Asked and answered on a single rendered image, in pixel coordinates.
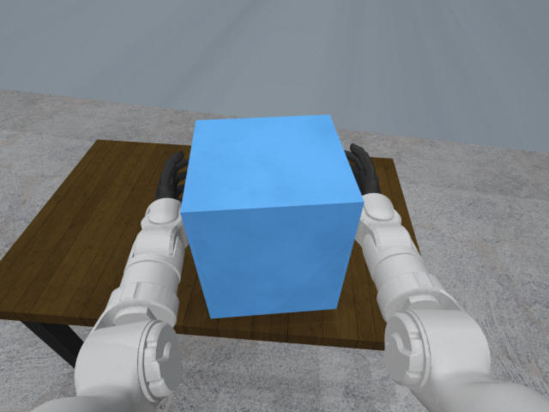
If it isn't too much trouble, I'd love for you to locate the left robot hand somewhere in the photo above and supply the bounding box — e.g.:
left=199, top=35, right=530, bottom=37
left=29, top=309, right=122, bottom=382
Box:
left=154, top=150, right=189, bottom=202

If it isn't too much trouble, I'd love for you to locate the robot right upper arm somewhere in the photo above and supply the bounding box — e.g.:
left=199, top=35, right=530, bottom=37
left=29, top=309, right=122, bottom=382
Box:
left=383, top=309, right=549, bottom=412

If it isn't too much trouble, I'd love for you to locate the right robot hand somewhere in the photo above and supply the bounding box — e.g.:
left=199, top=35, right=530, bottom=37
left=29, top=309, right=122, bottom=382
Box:
left=344, top=143, right=382, bottom=196

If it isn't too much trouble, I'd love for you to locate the robot right forearm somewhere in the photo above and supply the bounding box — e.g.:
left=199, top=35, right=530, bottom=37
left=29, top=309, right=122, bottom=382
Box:
left=355, top=193, right=491, bottom=370

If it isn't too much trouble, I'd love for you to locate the robot left forearm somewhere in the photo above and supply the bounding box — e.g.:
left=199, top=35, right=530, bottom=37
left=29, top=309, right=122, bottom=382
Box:
left=75, top=198, right=189, bottom=391

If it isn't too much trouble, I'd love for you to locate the carton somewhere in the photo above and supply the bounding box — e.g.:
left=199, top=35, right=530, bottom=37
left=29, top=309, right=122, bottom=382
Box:
left=180, top=115, right=364, bottom=318

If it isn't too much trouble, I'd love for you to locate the robot left upper arm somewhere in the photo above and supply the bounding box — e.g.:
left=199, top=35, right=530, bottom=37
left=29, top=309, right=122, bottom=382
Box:
left=30, top=319, right=184, bottom=412

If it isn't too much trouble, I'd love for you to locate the table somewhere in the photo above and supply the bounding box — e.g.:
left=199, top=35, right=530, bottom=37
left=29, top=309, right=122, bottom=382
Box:
left=0, top=140, right=421, bottom=368

